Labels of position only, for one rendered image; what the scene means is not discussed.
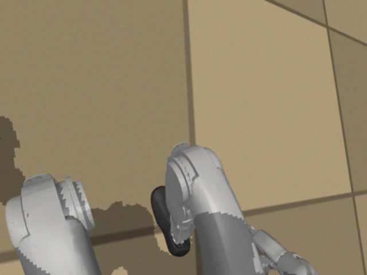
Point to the right robot foot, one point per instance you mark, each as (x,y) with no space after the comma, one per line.
(162,217)

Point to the right robot arm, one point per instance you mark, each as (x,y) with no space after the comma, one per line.
(292,264)

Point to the right robot hand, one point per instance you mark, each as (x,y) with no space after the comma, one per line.
(268,246)

